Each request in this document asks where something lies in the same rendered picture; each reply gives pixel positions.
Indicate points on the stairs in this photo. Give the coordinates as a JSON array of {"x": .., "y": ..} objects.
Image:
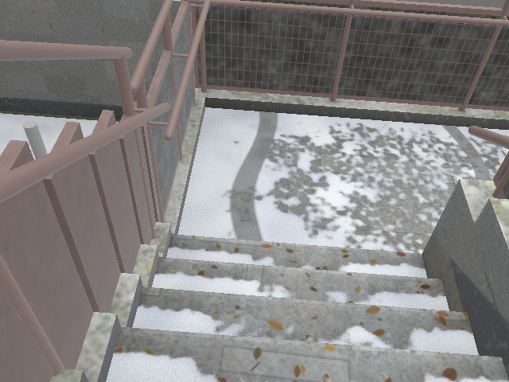
[{"x": 227, "y": 310}]

